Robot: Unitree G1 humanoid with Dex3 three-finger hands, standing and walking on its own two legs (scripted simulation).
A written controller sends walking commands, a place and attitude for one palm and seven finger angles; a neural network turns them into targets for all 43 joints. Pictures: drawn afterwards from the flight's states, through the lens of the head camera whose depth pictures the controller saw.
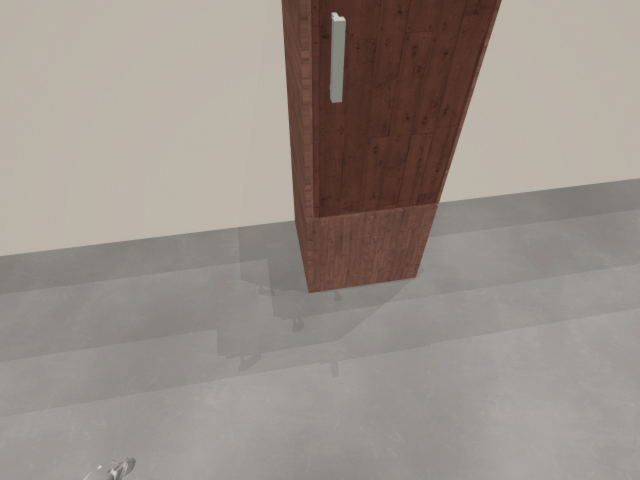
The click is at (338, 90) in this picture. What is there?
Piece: cupboard door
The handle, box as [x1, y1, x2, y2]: [330, 12, 345, 102]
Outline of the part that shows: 331,12 332,37 330,98 332,102 341,101 345,20 343,17 339,17 336,12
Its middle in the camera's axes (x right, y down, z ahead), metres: +0.03 -0.38 +0.81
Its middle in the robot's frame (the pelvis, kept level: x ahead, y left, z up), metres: +0.87 +0.01 +0.14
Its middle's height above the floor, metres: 0.91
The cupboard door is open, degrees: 0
